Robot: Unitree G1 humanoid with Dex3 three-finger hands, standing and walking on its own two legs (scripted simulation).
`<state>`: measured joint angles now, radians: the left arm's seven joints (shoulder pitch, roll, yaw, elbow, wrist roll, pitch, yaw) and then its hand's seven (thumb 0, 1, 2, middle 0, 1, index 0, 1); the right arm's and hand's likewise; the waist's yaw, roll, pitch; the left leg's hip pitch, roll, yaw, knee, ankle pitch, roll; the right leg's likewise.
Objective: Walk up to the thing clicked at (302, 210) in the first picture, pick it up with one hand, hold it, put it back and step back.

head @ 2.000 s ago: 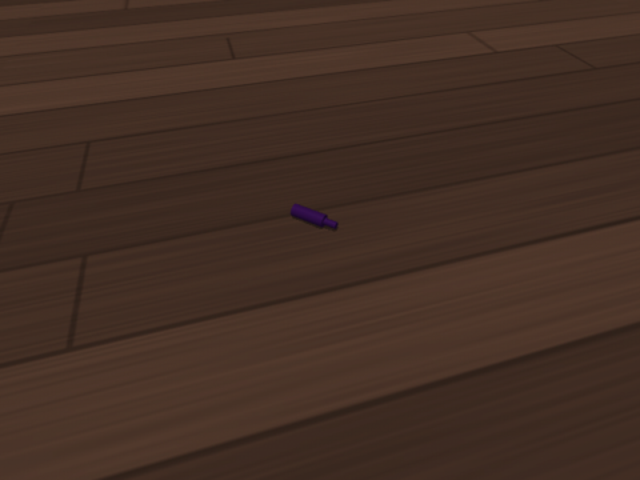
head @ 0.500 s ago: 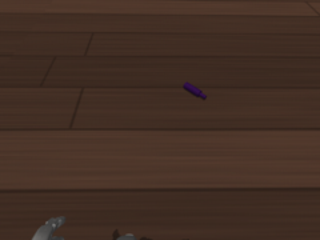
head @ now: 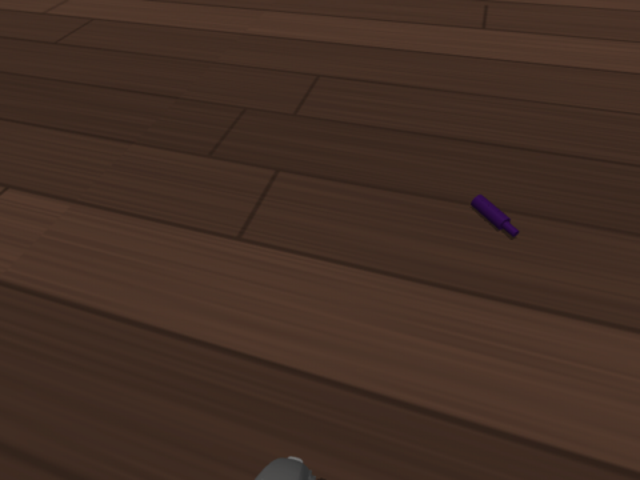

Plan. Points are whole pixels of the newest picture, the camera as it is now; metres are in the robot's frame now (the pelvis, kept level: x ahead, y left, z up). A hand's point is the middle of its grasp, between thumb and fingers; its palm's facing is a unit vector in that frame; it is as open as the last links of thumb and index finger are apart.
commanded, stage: walk up
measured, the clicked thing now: (495, 216) +1.23 -0.58 -0.72
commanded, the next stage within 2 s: stand in 0.88 s
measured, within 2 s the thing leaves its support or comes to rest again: neither
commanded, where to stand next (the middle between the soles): +0.07 +0.00 m, yaw +7 degrees
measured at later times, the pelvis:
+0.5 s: pelvis +0.01 +0.00 +0.00, yaw +9 degrees
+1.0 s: pelvis +0.02 -0.01 +0.03, yaw +10 degrees
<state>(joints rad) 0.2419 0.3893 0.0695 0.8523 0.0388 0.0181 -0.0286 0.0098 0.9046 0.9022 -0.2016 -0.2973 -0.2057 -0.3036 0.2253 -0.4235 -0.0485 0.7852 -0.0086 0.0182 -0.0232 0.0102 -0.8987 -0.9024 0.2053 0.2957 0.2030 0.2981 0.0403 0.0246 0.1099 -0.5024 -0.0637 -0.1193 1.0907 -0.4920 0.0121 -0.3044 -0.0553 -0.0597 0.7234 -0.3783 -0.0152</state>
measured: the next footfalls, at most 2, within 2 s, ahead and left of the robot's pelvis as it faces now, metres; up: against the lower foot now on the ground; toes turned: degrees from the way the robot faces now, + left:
left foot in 0.20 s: +0.05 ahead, +0.13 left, +0.00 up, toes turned +4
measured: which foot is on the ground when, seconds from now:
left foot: up 0.00-0.18, down 0.20-1.00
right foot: down 0.00-1.00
